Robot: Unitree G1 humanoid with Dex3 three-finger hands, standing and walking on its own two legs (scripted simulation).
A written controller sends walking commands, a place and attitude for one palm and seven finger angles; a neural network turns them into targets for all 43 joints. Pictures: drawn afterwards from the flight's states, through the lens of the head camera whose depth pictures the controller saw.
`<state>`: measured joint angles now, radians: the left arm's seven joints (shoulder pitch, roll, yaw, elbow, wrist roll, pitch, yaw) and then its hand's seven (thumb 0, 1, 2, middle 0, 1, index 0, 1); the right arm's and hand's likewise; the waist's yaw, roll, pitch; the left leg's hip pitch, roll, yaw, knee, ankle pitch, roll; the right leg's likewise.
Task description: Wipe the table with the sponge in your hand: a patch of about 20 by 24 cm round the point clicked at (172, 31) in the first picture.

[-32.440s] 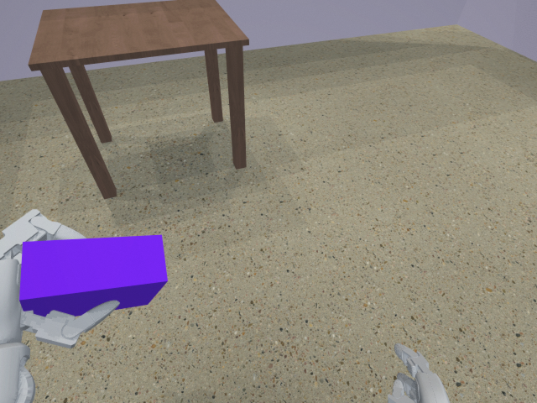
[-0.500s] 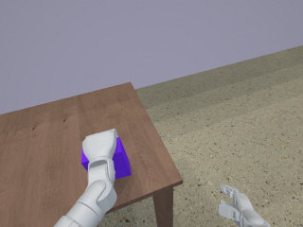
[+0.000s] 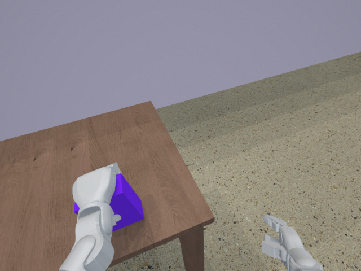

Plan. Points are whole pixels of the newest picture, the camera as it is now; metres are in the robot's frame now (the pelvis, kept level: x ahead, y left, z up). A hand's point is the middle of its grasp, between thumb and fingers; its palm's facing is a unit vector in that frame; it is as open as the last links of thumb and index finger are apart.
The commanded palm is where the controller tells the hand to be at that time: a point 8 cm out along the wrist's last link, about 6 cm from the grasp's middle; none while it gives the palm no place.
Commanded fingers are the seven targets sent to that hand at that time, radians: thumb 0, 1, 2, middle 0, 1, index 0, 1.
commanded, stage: slide back across to the middle lane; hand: left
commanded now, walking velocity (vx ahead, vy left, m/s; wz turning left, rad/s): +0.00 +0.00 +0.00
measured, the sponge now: (115, 209) +0.26 +0.21 +0.00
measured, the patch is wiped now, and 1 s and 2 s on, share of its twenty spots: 1.00 1.00 1.00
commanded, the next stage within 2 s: wipe forward along the middle lane in 0.16 s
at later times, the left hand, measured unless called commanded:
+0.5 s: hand (89, 204) +0.24 +0.25 +0.05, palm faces +0.00 -0.11 -0.99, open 9.8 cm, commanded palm +0.22 +0.25 +0.09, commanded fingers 0.00 0.10 1.30 -1.20 -1.60 -1.20 -1.60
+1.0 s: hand (85, 187) +0.29 +0.28 +0.04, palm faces -0.04 -0.05 -1.00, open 9.8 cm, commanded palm +0.27 +0.28 +0.07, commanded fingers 0.00 0.10 1.30 -1.20 -1.60 -1.20 -1.60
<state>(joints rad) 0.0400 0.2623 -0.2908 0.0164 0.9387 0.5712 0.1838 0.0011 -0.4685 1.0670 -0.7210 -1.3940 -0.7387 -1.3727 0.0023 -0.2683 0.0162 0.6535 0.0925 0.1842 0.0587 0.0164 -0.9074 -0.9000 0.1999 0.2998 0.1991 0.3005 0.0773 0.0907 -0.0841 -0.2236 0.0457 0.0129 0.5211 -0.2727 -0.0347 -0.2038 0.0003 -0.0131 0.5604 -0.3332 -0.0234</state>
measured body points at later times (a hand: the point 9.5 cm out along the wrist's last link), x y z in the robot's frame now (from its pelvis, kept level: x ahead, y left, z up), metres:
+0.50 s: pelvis -0.01 +0.00 +0.00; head -0.03 -0.04 +0.45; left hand +0.24 +0.25 +0.10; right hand +0.23 -0.21 -0.09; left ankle +0.00 +0.15 -0.73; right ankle -0.02 -0.10 -0.73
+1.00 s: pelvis -0.02 +0.00 +0.00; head -0.02 -0.04 +0.45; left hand +0.29 +0.28 +0.10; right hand +0.18 -0.24 -0.11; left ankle +0.00 +0.15 -0.73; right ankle -0.02 -0.10 -0.73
